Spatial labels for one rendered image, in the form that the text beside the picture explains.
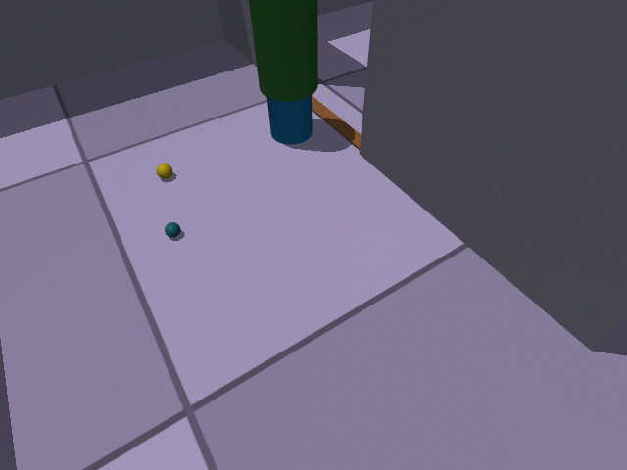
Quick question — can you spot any potted plant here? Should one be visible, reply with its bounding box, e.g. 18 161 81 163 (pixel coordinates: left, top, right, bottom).
249 0 318 145

